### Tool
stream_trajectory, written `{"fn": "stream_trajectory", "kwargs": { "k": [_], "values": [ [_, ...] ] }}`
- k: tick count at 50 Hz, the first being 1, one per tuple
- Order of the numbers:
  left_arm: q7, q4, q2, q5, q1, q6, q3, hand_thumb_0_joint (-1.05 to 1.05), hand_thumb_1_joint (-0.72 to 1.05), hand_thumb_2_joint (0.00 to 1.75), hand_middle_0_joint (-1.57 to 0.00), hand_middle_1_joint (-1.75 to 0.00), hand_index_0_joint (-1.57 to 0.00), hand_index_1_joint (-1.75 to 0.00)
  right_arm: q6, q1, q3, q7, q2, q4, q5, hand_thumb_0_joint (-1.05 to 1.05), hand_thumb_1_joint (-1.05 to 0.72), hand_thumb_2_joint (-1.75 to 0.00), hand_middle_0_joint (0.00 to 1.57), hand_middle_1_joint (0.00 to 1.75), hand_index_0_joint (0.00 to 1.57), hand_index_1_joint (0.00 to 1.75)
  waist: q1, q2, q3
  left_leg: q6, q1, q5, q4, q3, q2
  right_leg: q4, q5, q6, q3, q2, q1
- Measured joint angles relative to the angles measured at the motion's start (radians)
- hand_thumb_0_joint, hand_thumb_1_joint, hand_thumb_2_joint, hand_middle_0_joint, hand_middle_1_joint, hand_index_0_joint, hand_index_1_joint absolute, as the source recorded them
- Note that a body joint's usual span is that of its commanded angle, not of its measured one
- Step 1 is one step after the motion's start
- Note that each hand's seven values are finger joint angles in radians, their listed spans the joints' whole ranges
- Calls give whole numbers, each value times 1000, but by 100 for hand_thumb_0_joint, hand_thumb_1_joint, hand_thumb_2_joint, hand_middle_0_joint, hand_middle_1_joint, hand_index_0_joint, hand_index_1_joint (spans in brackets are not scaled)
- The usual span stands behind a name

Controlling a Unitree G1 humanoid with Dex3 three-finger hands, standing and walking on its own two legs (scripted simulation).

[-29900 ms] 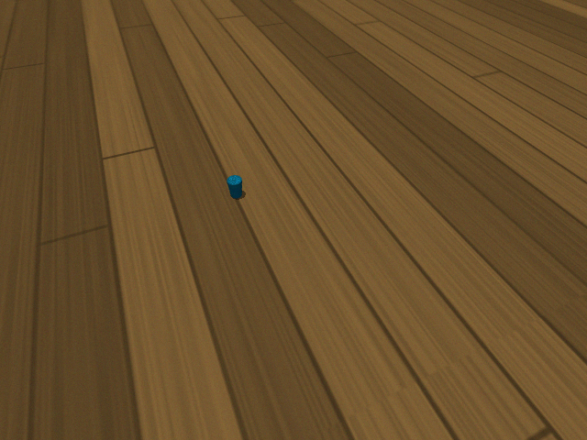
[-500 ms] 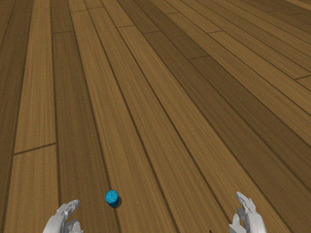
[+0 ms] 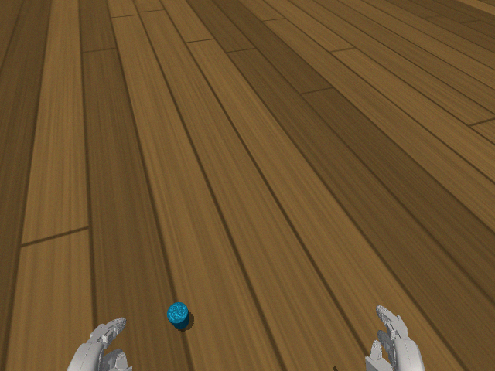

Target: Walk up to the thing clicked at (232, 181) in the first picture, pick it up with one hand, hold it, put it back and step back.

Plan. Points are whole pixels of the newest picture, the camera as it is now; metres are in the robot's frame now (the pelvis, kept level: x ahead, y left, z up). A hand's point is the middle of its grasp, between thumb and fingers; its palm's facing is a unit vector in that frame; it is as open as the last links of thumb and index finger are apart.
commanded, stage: home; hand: left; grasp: from above
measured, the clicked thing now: (179, 317) +0.45 +0.23 -0.66
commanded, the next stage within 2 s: stand in 0.20 s
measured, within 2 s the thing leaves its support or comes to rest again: neither
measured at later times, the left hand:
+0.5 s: hand out of the picture +0.13 +0.23 -0.10, palm faces +0.03 -0.94 -0.34, open 7.4 cm
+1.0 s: hand out of the picture +0.02 +0.25 -0.10, palm faces +0.06 -0.94 -0.33, open 7.4 cm
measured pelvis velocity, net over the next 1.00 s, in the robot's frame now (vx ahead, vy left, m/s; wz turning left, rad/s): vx -0.01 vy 0.01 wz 0.02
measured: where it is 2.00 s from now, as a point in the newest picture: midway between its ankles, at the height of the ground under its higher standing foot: outside the picture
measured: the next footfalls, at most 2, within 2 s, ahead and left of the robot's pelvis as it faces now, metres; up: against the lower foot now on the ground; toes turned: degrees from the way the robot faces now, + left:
none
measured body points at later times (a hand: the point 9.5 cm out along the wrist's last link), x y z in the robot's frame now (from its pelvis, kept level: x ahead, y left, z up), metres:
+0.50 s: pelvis -0.01 +0.00 +0.02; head +0.02 +0.01 +0.47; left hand +0.13 +0.28 -0.07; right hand +0.13 -0.26 -0.09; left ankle +0.00 +0.13 -0.68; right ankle -0.01 -0.13 -0.68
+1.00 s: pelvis -0.01 +0.01 +0.06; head -0.01 +0.01 +0.51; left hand +0.02 +0.29 -0.08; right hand +0.06 -0.26 -0.08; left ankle +0.00 +0.13 -0.68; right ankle -0.01 -0.13 -0.68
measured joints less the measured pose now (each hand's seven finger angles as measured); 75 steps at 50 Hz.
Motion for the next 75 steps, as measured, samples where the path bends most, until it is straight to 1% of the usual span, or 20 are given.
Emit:
{"fn": "stream_trajectory", "kwargs": {
  "k": [15,16,17,18,19,20,22,25,30,35,40,45,52,63,75],
  "values": [
    [0,-10,2,0,2,6,1,1,91,90,-20,-30,-20,-30,4,3,1,1,1,-4,2,1,-90,-89,20,30,20,30,2,-2,1,1,-4,1,2,0,-1,1,1,1,0,0,-3],
    [5,39,9,22,-26,-45,-11,1,91,90,-20,-30,-20,-30,9,-10,-8,9,0,17,-24,1,-90,-89,20,30,20,29,9,-6,31,3,22,4,-5,1,-3,-3,2,1,2,-3,21],
    [9,132,17,48,-78,-120,-23,1,91,90,-20,-30,-20,-30,31,-33,-14,29,-7,59,-51,1,-90,-89,20,30,20,29,23,-17,69,6,59,12,-21,7,-9,-10,5,0,7,-9,54],
    [12,233,23,66,-130,-183,-28,1,90,90,-20,-30,-20,-30,66,-56,-13,54,-18,103,-72,1,-90,-89,20,30,20,29,37,-28,94,9,91,23,-43,15,-15,-21,10,-1,13,-15,79],
    [14,328,29,82,-175,-232,-29,1,90,90,-20,-30,-20,-30,99,-75,-11,80,-30,142,-86,1,-90,-89,20,30,20,29,48,-38,114,11,117,34,-65,21,-21,-34,17,-2,18,-21,101],
    [14,411,36,93,-211,-270,-28,1,90,90,-20,-30,-20,-30,124,-92,-12,103,-39,177,-90,1,-90,-89,20,30,20,29,55,-46,132,13,143,46,-87,26,-26,-47,24,-1,22,-26,121],
    [12,544,48,103,-257,-316,-19,1,90,90,-20,-30,-20,-30,156,-111,-22,139,-50,230,-81,1,-90,-89,20,30,20,30,62,-60,158,15,188,66,-131,35,-36,-74,37,4,30,-36,158],
    [13,694,59,103,-282,-356,1,1,91,90,-20,-30,-20,-30,176,-113,-47,167,-61,278,-67,1,-90,-89,20,30,20,30,65,-64,178,19,241,88,-182,41,-41,-121,59,10,34,-41,208],
    [14,892,64,103,-282,-399,21,1,91,90,-20,-30,-20,-30,200,-98,-71,173,-71,349,-64,1,-91,-89,20,30,20,30,63,-54,192,24,319,119,-261,40,-39,-215,98,16,29,-39,293],
    [12,1033,57,98,-271,-422,24,1,91,90,-20,-30,-20,-30,214,-88,-71,167,-68,415,-58,1,-91,-89,20,30,20,29,64,-44,205,26,397,162,-357,36,-40,-322,145,19,21,-38,377],
    [13,1134,49,89,-271,-435,18,1,91,90,-20,-30,-20,-30,224,-94,-65,162,-58,469,-47,1,-91,-89,20,30,20,29,64,-38,218,26,467,207,-449,35,-43,-416,190,21,16,-40,449],
    [13,1203,44,86,-288,-439,11,1,91,90,-20,-30,-20,-30,228,-104,-59,159,-55,512,-39,1,-91,-89,20,30,20,29,64,-33,223,25,521,244,-520,34,-44,-486,227,22,13,-40,504],
    [9,1256,51,87,-319,-446,10,1,91,90,-20,-30,-20,-30,232,-119,-56,162,-60,550,-35,1,-91,-89,20,30,20,30,61,-30,220,22,562,285,-588,32,-44,-547,263,20,10,-39,543],
    [1,1290,72,86,-346,-455,10,1,91,90,-20,-30,-20,-30,236,-126,-55,170,-83,578,-33,1,-91,-89,20,30,20,29,52,-25,222,12,570,311,-625,26,-33,-582,288,10,3,-27,550],
    [-4,1308,72,76,-365,-459,8,1,91,90,-20,-30,-20,-30,232,-129,-42,171,-94,597,-31,1,-91,-89,20,30,20,29,48,-25,230,3,580,316,-648,25,-22,-607,294,2,2,-16,560]
  ]
}}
